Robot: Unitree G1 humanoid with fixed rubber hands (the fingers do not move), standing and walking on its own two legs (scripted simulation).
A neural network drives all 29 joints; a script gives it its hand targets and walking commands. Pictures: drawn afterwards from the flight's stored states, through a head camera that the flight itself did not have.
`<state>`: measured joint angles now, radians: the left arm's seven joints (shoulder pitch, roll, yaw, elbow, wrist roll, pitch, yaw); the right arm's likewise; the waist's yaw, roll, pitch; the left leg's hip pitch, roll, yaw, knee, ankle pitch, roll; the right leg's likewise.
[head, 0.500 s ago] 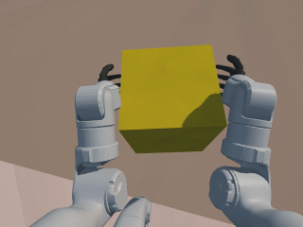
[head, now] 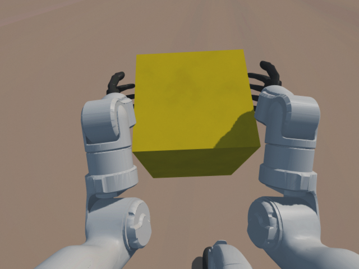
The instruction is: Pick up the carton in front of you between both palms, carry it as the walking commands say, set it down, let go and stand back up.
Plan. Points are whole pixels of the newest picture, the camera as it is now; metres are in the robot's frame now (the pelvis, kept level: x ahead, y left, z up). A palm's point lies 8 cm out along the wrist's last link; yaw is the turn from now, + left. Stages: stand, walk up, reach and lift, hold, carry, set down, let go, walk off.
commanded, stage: carry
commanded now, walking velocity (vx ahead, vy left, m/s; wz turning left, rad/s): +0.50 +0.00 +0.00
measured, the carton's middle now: (191, 124) +0.41 -0.02 +0.08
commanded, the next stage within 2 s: none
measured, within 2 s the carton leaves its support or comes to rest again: neither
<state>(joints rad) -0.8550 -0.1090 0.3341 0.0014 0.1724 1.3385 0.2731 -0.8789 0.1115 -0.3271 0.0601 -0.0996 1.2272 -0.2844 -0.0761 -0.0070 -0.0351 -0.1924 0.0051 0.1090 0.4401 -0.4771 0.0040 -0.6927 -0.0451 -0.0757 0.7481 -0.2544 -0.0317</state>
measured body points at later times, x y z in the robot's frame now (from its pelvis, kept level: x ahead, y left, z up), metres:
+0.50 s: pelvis +0.34 -0.02 +0.00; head +0.36 -0.03 +0.45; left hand +0.70 +0.13 +0.12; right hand +0.71 -0.16 +0.13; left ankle +0.50 +0.08 -0.70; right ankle +0.19 -0.10 -0.73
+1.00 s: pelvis +0.69 -0.03 +0.00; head +0.66 -0.03 +0.45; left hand +0.97 +0.12 +0.11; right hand +0.98 -0.18 +0.13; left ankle +0.53 +0.06 -0.73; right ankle +0.85 -0.15 -0.71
